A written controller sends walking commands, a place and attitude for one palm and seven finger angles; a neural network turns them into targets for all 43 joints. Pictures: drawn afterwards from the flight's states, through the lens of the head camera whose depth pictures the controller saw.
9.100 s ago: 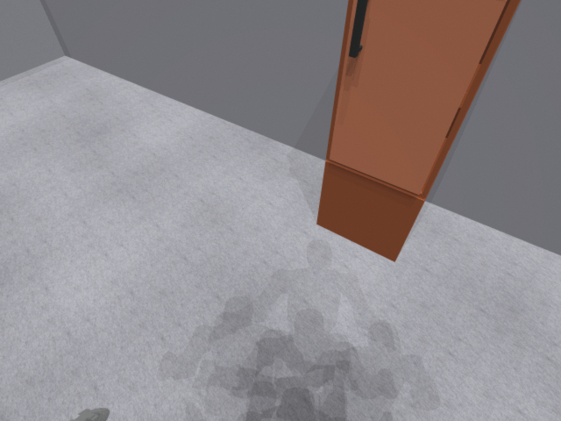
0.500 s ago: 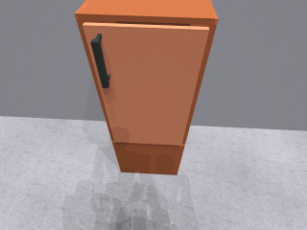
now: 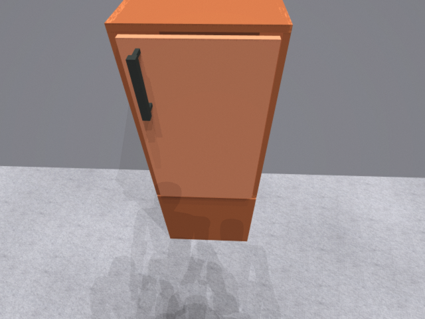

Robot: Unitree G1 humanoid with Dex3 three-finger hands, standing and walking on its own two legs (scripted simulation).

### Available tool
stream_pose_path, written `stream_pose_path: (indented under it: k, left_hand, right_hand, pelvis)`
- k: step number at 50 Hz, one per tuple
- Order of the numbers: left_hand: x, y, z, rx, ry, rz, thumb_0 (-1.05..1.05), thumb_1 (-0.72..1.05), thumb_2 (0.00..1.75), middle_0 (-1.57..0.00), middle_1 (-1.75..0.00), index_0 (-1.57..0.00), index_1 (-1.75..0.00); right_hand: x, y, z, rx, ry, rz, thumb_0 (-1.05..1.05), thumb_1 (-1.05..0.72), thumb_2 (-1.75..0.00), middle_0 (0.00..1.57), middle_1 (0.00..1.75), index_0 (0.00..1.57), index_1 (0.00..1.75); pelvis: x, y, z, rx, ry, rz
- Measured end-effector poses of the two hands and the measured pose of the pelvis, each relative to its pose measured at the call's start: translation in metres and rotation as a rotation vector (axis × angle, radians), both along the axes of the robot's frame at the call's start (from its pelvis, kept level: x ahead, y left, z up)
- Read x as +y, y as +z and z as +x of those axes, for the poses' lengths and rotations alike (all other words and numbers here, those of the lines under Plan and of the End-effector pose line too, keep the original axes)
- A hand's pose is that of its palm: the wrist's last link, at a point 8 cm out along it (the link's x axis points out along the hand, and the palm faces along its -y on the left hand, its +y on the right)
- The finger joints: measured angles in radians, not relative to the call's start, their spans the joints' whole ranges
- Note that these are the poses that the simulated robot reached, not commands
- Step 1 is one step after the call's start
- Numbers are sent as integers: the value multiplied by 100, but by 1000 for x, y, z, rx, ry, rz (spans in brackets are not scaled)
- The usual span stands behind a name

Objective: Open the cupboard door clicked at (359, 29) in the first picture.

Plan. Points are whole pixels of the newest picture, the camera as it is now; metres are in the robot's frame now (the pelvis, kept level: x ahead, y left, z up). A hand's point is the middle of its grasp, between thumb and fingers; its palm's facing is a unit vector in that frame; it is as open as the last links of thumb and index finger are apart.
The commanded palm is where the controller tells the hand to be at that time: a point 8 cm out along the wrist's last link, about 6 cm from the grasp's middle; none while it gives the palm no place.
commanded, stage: look again from close up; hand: left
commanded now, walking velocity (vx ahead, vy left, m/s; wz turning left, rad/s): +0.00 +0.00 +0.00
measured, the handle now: (142, 86) +0.56 +0.20 +0.15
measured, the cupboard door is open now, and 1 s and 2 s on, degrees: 0 0 0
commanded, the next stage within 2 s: raise the hand with hooked fingers in 0.44 s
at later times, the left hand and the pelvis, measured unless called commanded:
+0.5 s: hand out of the picture +0.01 +0.15 -0.17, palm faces +0.04 -0.98 -0.19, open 7.3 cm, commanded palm none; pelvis +0.01 -0.02 +0.00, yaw +0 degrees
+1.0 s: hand (127, 304) +0.15 +0.17 -0.02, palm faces +0.09 -1.00 +0.00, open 8.8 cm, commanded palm +0.15 +0.22 +0.00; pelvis -0.03 -0.04 -0.05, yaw +2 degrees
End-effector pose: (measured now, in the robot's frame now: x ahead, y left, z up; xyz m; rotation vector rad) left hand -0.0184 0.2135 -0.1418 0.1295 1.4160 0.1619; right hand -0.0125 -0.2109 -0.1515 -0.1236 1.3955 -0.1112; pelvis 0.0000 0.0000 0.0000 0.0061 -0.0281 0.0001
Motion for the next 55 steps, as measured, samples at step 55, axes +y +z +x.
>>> stream_pose_path:
  k: [55]
  left_hand:
    - [22, 145, 143, -1388, -85, 13, 2, 45, 70, -23, -59, -24, -60]
  right_hand:
    - [-37, 70, 213, -926, 286, -86, 1, -90, -90, 20, 30, 20, 30]
  pelvis:
    - [-37, -54, -29, 165, 72, -34]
